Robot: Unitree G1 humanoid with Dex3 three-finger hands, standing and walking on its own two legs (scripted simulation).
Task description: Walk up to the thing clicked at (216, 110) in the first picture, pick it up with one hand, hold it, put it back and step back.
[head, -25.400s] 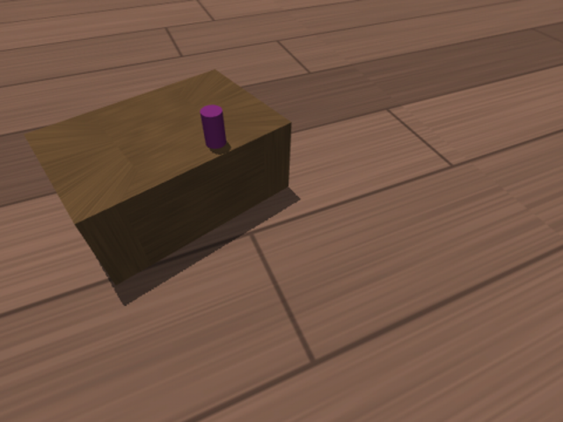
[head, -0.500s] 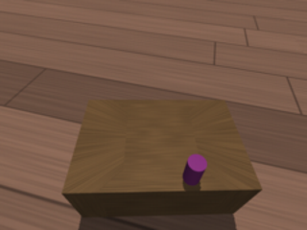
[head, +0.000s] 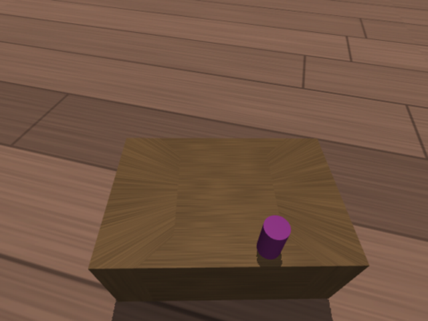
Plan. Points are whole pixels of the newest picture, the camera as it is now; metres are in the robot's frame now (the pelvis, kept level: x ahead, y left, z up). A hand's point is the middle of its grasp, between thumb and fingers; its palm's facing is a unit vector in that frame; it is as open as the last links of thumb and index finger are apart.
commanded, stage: stand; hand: right
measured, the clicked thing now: (272, 238) +0.43 -0.20 -0.32
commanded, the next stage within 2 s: none
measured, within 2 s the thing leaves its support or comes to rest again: neither
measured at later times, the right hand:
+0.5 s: hand out of the picture +0.06 -0.26 -0.16, palm faces -0.03 +0.94 -0.35, open 7.4 cm
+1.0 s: hand out of the picture +0.07 -0.26 -0.16, palm faces -0.04 +0.94 -0.34, open 7.4 cm
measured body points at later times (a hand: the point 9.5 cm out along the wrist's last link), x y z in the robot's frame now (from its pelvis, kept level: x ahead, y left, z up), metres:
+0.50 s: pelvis +0.00 +0.00 +0.00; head +0.01 -0.01 +0.45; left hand +0.07 +0.30 -0.13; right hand +0.07 -0.30 -0.13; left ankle -0.02 +0.14 -0.75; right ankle +0.02 -0.13 -0.75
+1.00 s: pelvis +0.00 +0.00 +0.00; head +0.02 -0.01 +0.45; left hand +0.08 +0.29 -0.13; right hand +0.07 -0.31 -0.13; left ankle -0.02 +0.14 -0.75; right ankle +0.02 -0.13 -0.75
